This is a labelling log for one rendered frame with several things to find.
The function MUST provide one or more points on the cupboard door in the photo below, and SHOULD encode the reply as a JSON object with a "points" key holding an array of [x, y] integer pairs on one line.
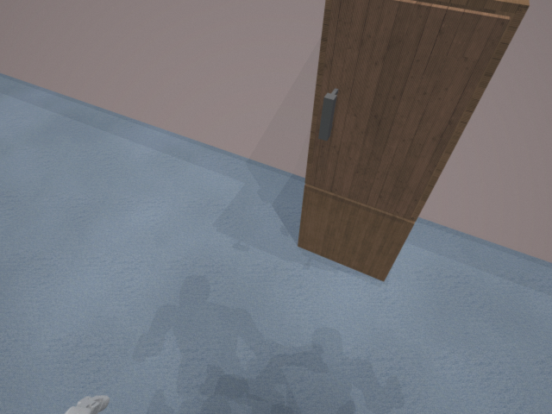
{"points": [[405, 71]]}

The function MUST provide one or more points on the handle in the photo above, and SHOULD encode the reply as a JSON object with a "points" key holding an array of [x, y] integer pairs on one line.
{"points": [[329, 103]]}

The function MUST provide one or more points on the left robot hand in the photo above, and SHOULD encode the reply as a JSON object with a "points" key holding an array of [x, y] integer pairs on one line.
{"points": [[90, 405]]}

